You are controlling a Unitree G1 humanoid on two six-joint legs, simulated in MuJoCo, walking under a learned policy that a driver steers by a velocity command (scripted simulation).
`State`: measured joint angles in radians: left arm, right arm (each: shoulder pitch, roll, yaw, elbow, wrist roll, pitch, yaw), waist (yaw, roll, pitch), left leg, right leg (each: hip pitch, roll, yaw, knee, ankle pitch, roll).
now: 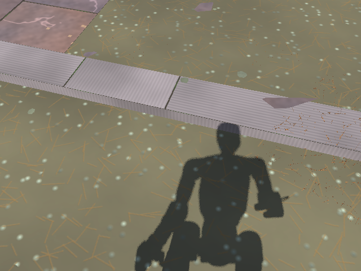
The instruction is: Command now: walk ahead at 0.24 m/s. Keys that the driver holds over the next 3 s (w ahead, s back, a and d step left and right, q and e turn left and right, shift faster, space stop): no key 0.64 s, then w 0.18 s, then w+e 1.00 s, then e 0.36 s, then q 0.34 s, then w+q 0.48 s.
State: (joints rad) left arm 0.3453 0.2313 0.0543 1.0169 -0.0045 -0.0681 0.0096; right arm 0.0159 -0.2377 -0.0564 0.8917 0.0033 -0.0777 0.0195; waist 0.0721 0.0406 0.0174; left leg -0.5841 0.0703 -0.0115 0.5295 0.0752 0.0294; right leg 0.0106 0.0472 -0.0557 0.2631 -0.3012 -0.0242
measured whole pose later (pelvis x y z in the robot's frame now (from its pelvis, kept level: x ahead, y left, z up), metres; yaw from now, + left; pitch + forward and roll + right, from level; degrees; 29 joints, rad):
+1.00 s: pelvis +0.23 +0.03 -0.01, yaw -3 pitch +1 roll +0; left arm 0.30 0.23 0.07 1.06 -0.05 -0.08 0.01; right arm 0.30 -0.23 -0.06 1.07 0.01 -0.11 0.01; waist -0.01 -0.02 -0.01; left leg -0.17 -0.01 0.09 0.52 -0.37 0.04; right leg -0.41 0.01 0.08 1.14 -0.41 -0.05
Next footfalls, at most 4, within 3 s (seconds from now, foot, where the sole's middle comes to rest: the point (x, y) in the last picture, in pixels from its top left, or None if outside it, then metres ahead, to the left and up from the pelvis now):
0.04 left None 0.21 0.12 -0.78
0.36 right None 0.16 -0.12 -0.78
1.34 right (241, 257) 0.54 -0.15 -0.78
1.86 left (225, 175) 0.89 -0.09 -0.78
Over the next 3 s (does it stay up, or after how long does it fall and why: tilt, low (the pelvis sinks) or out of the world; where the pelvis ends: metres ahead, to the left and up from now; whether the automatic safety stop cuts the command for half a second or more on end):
stays up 0.92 -0.25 0.01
